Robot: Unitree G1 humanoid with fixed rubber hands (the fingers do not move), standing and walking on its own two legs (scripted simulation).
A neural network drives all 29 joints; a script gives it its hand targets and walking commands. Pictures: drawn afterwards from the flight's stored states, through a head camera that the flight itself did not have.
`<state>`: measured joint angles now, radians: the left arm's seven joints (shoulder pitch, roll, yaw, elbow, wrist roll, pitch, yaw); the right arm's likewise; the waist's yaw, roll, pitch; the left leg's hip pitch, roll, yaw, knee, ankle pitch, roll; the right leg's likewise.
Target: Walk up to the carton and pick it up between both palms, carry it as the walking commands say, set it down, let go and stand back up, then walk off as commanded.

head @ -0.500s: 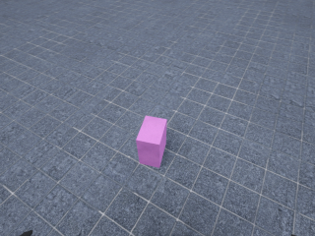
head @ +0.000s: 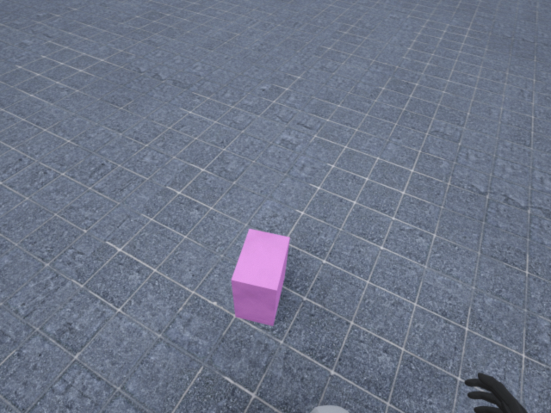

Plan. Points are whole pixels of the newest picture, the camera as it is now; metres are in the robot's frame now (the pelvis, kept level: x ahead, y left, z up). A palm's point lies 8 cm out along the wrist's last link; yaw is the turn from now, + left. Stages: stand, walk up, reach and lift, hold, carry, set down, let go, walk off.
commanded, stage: walk up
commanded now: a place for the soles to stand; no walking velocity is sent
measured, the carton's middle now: (261, 278) +0.66 +0.02 -0.62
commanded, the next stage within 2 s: none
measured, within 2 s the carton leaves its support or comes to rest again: neither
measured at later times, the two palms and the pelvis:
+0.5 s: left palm (53, 376) +0.20 +0.34 -0.10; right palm (469, 383) +0.19 -0.31 -0.10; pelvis +0.10 +0.01 -0.02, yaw -1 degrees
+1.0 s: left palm (32, 373) +0.20 +0.37 -0.08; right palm (460, 336) +0.25 -0.31 -0.07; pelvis +0.12 +0.03 +0.00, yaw -3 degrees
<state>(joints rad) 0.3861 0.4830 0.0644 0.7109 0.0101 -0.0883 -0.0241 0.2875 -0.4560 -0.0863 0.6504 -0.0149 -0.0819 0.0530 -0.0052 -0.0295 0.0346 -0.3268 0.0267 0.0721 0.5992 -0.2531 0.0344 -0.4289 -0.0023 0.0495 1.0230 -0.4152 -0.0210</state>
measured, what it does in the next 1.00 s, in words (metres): walks ahead: right foot, then left foot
